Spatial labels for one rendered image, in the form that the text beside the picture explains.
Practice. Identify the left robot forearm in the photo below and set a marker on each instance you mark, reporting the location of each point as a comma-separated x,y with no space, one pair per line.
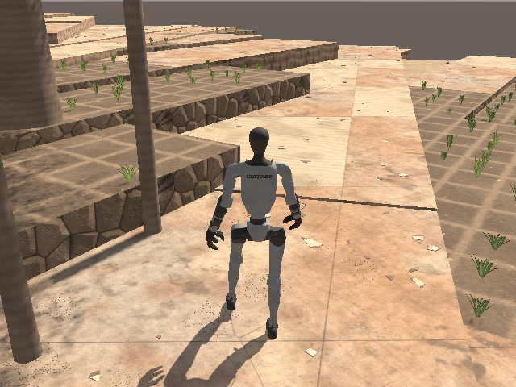
218,216

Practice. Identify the left robot hand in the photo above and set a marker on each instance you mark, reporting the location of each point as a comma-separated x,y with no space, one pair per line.
210,237

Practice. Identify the robot right upper arm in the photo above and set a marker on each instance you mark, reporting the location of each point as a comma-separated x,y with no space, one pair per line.
287,181

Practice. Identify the robot left foot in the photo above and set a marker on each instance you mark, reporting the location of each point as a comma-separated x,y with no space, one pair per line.
231,302

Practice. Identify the humanoid robot torso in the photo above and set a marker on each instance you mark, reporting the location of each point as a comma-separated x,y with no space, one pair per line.
258,193

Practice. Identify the right robot hand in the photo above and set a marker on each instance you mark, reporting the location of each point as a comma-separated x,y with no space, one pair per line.
290,218

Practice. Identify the right robot forearm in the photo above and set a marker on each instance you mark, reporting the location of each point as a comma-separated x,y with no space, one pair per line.
295,209

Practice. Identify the robot left upper arm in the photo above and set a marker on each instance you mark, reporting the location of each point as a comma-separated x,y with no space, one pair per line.
233,170

